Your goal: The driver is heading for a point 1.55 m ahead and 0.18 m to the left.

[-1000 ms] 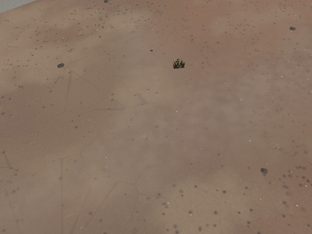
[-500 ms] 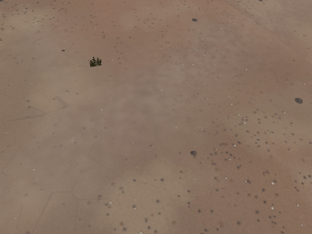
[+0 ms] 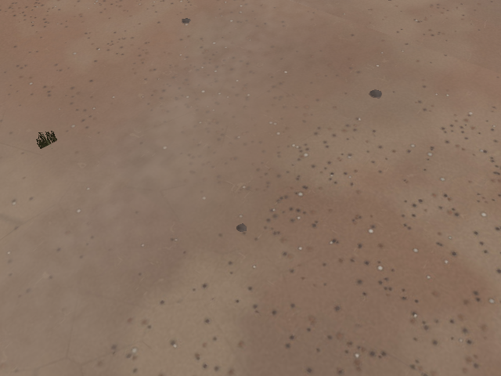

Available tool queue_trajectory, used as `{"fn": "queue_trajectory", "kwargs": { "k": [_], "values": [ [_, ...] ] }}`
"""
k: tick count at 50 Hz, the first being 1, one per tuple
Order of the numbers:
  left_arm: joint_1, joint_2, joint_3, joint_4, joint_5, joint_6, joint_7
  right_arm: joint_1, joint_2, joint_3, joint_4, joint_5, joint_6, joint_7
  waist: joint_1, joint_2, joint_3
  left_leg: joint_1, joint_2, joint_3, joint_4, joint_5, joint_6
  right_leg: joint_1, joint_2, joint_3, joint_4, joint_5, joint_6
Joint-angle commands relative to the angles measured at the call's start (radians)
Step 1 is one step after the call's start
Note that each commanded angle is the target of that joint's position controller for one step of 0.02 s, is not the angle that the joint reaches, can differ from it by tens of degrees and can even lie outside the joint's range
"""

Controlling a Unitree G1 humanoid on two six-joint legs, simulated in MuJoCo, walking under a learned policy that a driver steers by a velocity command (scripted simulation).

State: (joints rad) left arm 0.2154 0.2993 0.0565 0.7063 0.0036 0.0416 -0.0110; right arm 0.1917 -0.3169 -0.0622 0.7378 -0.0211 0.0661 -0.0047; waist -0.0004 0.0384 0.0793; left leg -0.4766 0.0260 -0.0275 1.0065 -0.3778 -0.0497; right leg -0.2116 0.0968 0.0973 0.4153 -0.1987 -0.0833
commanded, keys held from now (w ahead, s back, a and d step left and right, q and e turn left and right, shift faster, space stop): no key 0.48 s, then w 0.52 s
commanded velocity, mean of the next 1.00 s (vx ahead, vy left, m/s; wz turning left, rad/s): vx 0.15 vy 0.00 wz -0.14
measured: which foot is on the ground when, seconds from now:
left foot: up 0.00-0.26, down 0.28-1.00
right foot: down 0.00-0.28, up 0.30-0.52, down 0.54-0.82, up 0.84-1.00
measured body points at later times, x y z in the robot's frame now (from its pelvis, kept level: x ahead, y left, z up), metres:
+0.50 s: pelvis +0.01 +0.04 +0.00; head +0.03 +0.05 +0.45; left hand +0.13 +0.29 -0.14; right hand +0.10 -0.22 -0.11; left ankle +0.02 +0.13 -0.74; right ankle -0.03 -0.09 -0.74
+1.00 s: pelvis +0.14 +0.04 +0.00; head +0.16 +0.05 +0.45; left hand +0.25 +0.30 -0.14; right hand +0.10 -0.23 -0.13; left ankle +0.07 +0.12 -0.74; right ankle +0.14 -0.09 -0.68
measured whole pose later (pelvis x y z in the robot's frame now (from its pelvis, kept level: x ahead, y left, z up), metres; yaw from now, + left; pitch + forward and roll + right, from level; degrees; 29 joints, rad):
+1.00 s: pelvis +0.14 +0.04 +0.00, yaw -6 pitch +0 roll +0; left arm 0.21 0.28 0.04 0.92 0.04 -0.03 -0.04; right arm 0.41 -0.25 -0.04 0.94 -0.02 -0.07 0.01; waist -0.02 -0.03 0.03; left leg 0.00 -0.06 0.02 0.27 -0.27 0.07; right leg -0.50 -0.03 -0.01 1.00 -0.28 -0.05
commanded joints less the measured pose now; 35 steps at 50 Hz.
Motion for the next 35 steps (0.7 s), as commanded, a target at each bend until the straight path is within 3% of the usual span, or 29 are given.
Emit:
{"fn": "queue_trajectory", "kwargs": {
  "k": [1, 9, 12, 13, 14, 15, 16, 17, 18, 20, 23, 24, 25, 27, 28, 29, 31, 33, 35],
  "values": [
    [0.042, 0.166, 0.045, -0.044, 0.006, -0.010, 0.005, -0.018, -0.077, -0.018, -0.065, 0.000, -0.007, -0.006, 0.025, -0.155, -0.100, -0.098, -0.008, -0.009, -0.057, -0.003, -0.003, 0.154, -0.255, 0.273, -0.095, 0.283, -0.147],
    [0.023, 0.152, 0.031, -0.022, 0.024, -0.008, 0.007, -0.025, -0.058, -0.004, -0.060, 0.016, -0.019, -0.015, 0.028, -0.159, -0.104, 0.122, -0.042, 0.009, -0.274, -0.038, 0.045, 0.040, -0.251, 0.318, -0.053, 0.315, -0.134],
    [-0.023, 0.131, 0.017, -0.009, 0.010, -0.005, 0.014, 0.049, -0.032, 0.006, -0.032, 0.015, -0.032, -0.024, -0.029, -0.135, -0.105, 0.315, -0.050, 0.019, -0.567, 0.106, 0.072, -0.025, -0.217, 0.324, -0.006, 0.299, -0.077],
    [-0.017, 0.101, 0.005, -0.005, 0.005, -0.009, 0.018, 0.058, -0.038, 0.010, -0.029, 0.004, -0.044, -0.031, -0.032, -0.089, -0.110, 0.410, 0.010, -0.045, -0.692, 0.203, 0.083, -0.082, -0.184, 0.313, 0.015, 0.186, -0.024],
    [0.030, 0.037, -0.013, -0.005, 0.007, -0.016, 0.018, 0.053, -0.093, 0.010, -0.041, -0.017, -0.058, -0.038, -0.001, 0.087, -0.139, 0.470, 0.217, -0.263, -0.783, 0.227, 0.117, -0.129, -0.093, 0.208, 0.154, -0.024, 0.028],
    [0.060, 0.067, -0.005, 0.003, 0.003, -0.011, 0.024, -0.022, -0.156, 0.002, -0.055, -0.007, -0.058, -0.029, 0.031, 0.146, -0.091, 0.331, 0.329, -0.385, -0.779, 0.355, 0.231, -0.141, 0.034, 0.065, 0.184, -0.273, 0.046],
    [0.046, 0.110, 0.006, 0.022, 0.017, -0.003, 0.026, -0.019, -0.117, 0.008, -0.042, 0.001, -0.060, -0.021, 0.012, 0.126, -0.081, 0.259, 0.330, -0.371, -0.768, 0.359, 0.290, -0.073, -0.012, 0.048, 0.288, -0.324, 0.056],
    [0.030, 0.104, 0.007, 0.033, 0.011, -0.001, 0.020, -0.040, -0.067, 0.025, -0.036, 0.005, -0.066, -0.015, 0.019, 0.105, -0.056, 0.246, 0.276, -0.315, -0.767, 0.357, 0.279, -0.066, -0.019, 0.050, 0.308, -0.287, 0.060],
    [0.028, 0.089, 0.005, 0.047, 0.007, 0.000, 0.016, -0.060, -0.054, 0.032, -0.031, 0.004, -0.067, -0.015, 0.024, 0.105, -0.047, 0.249, 0.221, -0.247, -0.758, 0.354, 0.249, -0.059, -0.021, 0.042, 0.311, -0.256, 0.070],
    [0.036, 0.068, -0.003, 0.068, 0.011, 0.002, 0.007, -0.054, -0.060, 0.033, -0.013, 0.005, -0.071, -0.021, 0.024, 0.131, -0.069, 0.318, 0.164, -0.174, -0.711, 0.479, 0.215, -0.060, -0.029, 0.008, 0.263, -0.222, 0.086],
    [0.021, 0.042, -0.017, 0.102, 0.002, 0.001, 0.016, -0.011, -0.068, 0.031, 0.021, 0.007, -0.066, -0.018, 0.001, 0.107, -0.107, 0.391, 0.148, -0.154, -0.652, 0.585, 0.209, -0.015, -0.039, -0.042, 0.106, -0.172, 0.097],
    [0.025, 0.035, -0.021, 0.116, 0.001, 0.000, 0.021, -0.014, -0.072, 0.029, 0.030, 0.009, -0.063, -0.017, 0.009, 0.102, -0.110, 0.386, 0.137, -0.148, -0.637, 0.569, 0.195, 0.026, -0.043, -0.052, 0.015, -0.096, 0.095],
    [0.041, 0.027, -0.028, 0.134, 0.006, -0.003, 0.025, -0.008, -0.069, 0.030, 0.039, 0.009, -0.062, -0.016, 0.014, 0.091, -0.135, 0.359, 0.124, -0.149, -0.653, 0.408, 0.170, 0.105, -0.051, -0.051, -0.072, -0.004, 0.089],
    [0.031, 0.079, -0.020, 0.144, 0.034, -0.018, 0.032, 0.015, -0.084, 0.018, 0.051, 0.004, -0.055, -0.008, -0.005, 0.068, -0.109, 0.242, 0.084, -0.172, -0.685, -0.072, 0.153, 0.159, -0.089, -0.003, 0.001, -0.128, 0.058],
    [0.025, 0.111, -0.011, 0.156, 0.032, -0.019, 0.028, 0.007, -0.077, 0.018, 0.044, 0.007, -0.050, -0.002, -0.017, -0.002, -0.037, 0.189, 0.035, -0.145, -0.699, -0.247, 0.156, 0.062, -0.085, 0.025, 0.022, -0.295, 0.021],
    [0.040, 0.094, -0.012, 0.165, 0.028, -0.022, 0.022, -0.023, -0.085, 0.015, 0.042, 0.003, -0.045, 0.002, 0.008, -0.022, 0.022, 0.172, 0.024, -0.133, -0.665, -0.313, 0.161, -0.018, -0.092, 0.059, -0.008, -0.414, -0.010],
    [0.083, 0.093, -0.014, 0.185, 0.023, -0.038, 0.022, -0.056, -0.063, 0.016, 0.027, 0.002, -0.054, 0.009, 0.031, -0.110, 0.069, 0.124, 0.000, -0.109, -0.553, -0.279, 0.164, -0.042, -0.151, 0.169, -0.092, -0.507, -0.063],
    [0.160, 0.145, 0.004, 0.215, 0.020, -0.053, 0.026, -0.108, -0.023, 0.020, 0.003, -0.007, -0.081, 0.018, 0.061, -0.217, 0.071, 0.004, -0.074, 0.026, -0.377, -0.081, 0.135, 0.088, -0.288, 0.394, -0.232, -0.556, -0.137],
    [0.160, 0.158, 0.013, 0.219, 0.023, -0.065, 0.023, -0.121, -0.029, 0.018, -0.007, -0.014, -0.105, 0.021, 0.059, -0.211, 0.082, -0.048, -0.049, 0.043, -0.344, -0.048, 0.141, 0.132, -0.356, 0.459, -0.248, -0.415, -0.176]
  ]
}}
